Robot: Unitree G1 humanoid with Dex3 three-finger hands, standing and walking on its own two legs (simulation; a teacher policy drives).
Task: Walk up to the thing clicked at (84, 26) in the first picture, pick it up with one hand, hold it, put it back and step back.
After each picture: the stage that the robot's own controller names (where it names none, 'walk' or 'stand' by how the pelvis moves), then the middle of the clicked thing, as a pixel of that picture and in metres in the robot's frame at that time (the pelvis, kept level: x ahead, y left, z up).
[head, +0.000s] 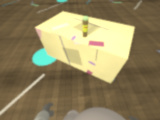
stand; (85, 27) +1.02 +0.13 -0.02
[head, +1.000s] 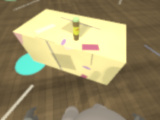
walk; (76, 29) +0.86 +0.18 -0.01
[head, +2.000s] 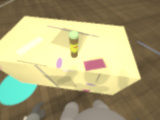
stand; (74, 46) +0.56 +0.16 +0.00
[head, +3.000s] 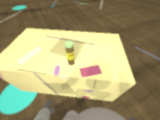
stand; (70, 54) +0.54 +0.21 -0.03
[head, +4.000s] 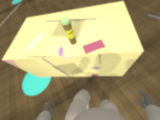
walk; (69, 32) +0.65 +0.27 +0.01
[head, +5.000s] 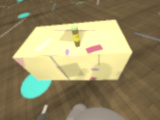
walk; (76, 37) +0.80 +0.25 -0.02
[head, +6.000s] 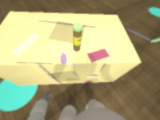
walk; (77, 39) +0.60 +0.12 +0.01
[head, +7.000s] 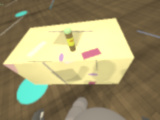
walk; (70, 40) +0.69 +0.25 +0.00
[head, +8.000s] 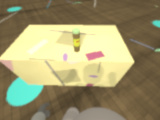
stand; (76, 41) +0.71 +0.18 +0.00
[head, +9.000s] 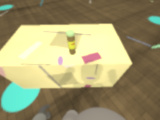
stand; (71, 43) +0.65 +0.21 -0.01
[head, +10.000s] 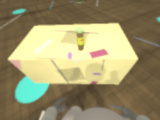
walk; (80, 40) +0.74 +0.16 -0.02
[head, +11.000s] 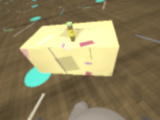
walk; (71, 32) +0.97 +0.33 +0.01
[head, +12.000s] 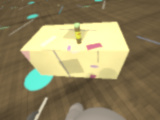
walk; (78, 34) +0.92 +0.21 +0.00
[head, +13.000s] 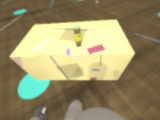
walk; (77, 36) +0.79 +0.20 -0.01
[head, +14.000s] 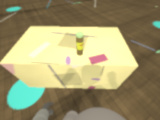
stand; (79, 44) +0.68 +0.15 -0.02
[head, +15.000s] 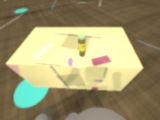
stand; (81, 46) +0.66 +0.13 -0.03
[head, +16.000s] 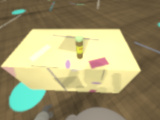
stand; (79, 48) +0.64 +0.15 -0.03
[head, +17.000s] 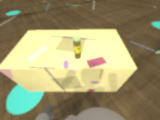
stand; (77, 48) +0.65 +0.16 -0.03
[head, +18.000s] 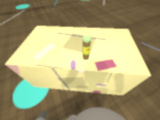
stand; (86, 48) +0.61 +0.08 -0.02
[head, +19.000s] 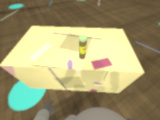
stand; (82, 48) +0.62 +0.10 -0.03
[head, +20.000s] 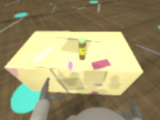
rise first; (82, 49) +0.64 +0.13 -0.02
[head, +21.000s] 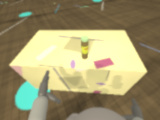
go down; (84, 48) +0.65 +0.11 -0.02
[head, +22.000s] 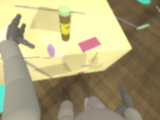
go down; (65, 26) +0.65 +0.12 +0.04
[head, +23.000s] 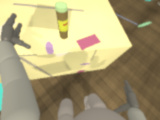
go down; (62, 23) +0.66 +0.13 +0.05
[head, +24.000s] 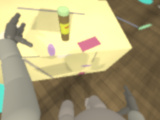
go down; (64, 26) +0.66 +0.13 +0.04
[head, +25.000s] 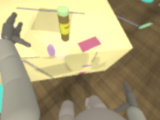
go down; (64, 26) +0.65 +0.12 +0.04
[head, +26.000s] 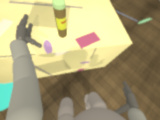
go down; (61, 21) +0.66 +0.13 +0.05
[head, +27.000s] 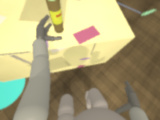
close; (56, 15) +0.67 +0.14 +0.07
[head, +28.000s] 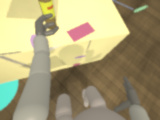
lift; (47, 8) +0.69 +0.14 +0.09
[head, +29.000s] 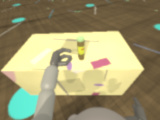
lift; (81, 49) +0.65 +0.12 +0.01
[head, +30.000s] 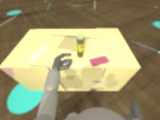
close; (80, 46) +0.66 +0.12 -0.01
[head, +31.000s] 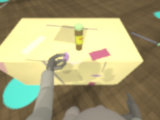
close; (78, 38) +0.66 +0.12 +0.03
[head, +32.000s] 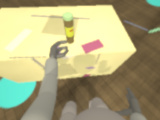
close; (69, 30) +0.68 +0.13 +0.03
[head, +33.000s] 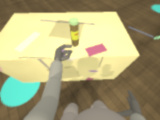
hold; (74, 34) +0.68 +0.13 +0.03
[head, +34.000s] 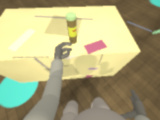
lift; (72, 30) +0.67 +0.12 +0.04
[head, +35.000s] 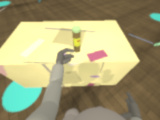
close; (76, 40) +0.66 +0.13 +0.02
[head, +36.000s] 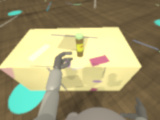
close; (79, 46) +0.65 +0.13 +0.00
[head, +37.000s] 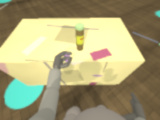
close; (79, 38) +0.66 +0.11 +0.03
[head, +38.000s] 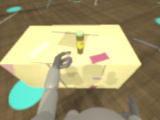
close; (80, 43) +0.68 +0.12 +0.00
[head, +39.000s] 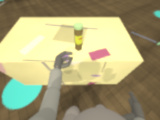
close; (78, 38) +0.65 +0.12 +0.03
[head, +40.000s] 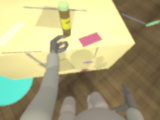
hold; (65, 22) +0.70 +0.13 +0.05
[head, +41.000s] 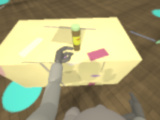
close; (76, 39) +0.65 +0.13 +0.03
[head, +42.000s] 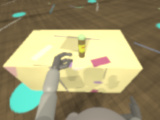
close; (81, 47) +0.66 +0.12 -0.01
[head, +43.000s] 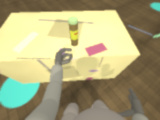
hold; (73, 33) +0.67 +0.13 +0.03
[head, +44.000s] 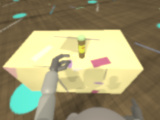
close; (81, 47) +0.66 +0.12 +0.00
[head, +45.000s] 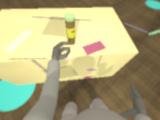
close; (70, 31) +0.66 +0.13 +0.05
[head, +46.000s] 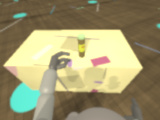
close; (81, 46) +0.67 +0.12 +0.00
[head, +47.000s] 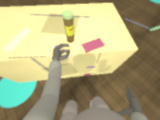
hold; (69, 29) +0.67 +0.13 +0.04
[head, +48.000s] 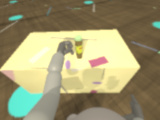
crouch; (78, 48) +0.66 +0.13 +0.00
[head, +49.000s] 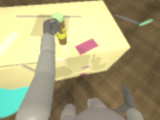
lower; (61, 31) +0.65 +0.14 +0.02
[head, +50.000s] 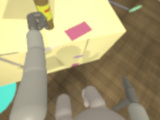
lower; (44, 10) +0.69 +0.15 +0.09
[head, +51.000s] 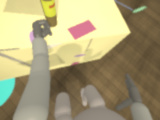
lower; (48, 5) +0.68 +0.14 +0.09
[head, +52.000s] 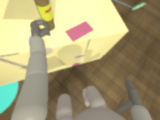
lower; (45, 10) +0.68 +0.15 +0.09
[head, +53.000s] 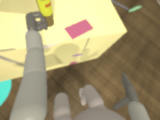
lower; (44, 5) +0.69 +0.14 +0.09
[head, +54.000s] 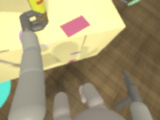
open; (36, 2) +0.69 +0.15 +0.10
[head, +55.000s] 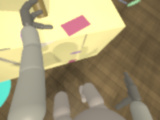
withdraw; out of the picture +0.77 +0.17 +0.10
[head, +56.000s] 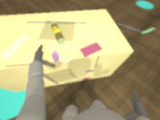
sink last; (57, 32) +0.78 +0.25 -0.05
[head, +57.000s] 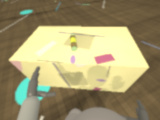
stand; (73, 42) +0.80 +0.29 -0.07
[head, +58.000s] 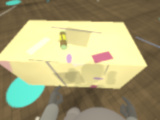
stand; (63, 39) +0.75 +0.33 -0.06
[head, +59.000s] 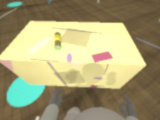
stand; (57, 40) +0.75 +0.39 -0.06
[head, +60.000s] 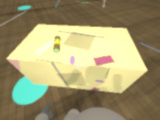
stand; (57, 43) +0.75 +0.43 -0.09
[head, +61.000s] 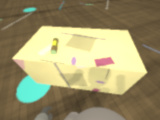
stand; (54, 45) +0.75 +0.49 -0.11
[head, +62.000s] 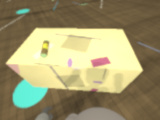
stand; (45, 48) +0.69 +0.58 -0.12
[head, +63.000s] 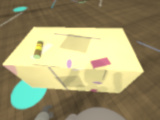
stand; (38, 49) +0.65 +0.62 -0.12
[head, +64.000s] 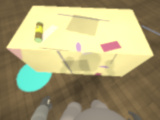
walk; (39, 31) +0.74 +0.57 -0.10
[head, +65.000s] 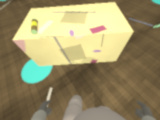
walk; (34, 26) +0.91 +0.76 -0.09
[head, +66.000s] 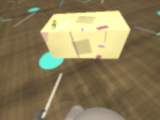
walk; (53, 24) +1.31 +0.77 -0.11
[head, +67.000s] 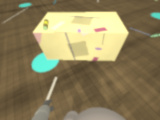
stand; (45, 24) +1.22 +0.76 -0.11
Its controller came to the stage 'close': yes
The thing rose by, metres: 0.00
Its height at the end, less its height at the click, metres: -0.09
